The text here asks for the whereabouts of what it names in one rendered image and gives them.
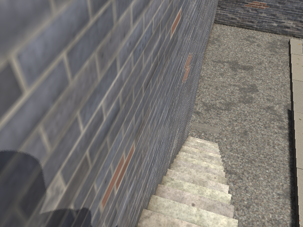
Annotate stairs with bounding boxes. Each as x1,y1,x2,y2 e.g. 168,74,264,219
137,136,239,227

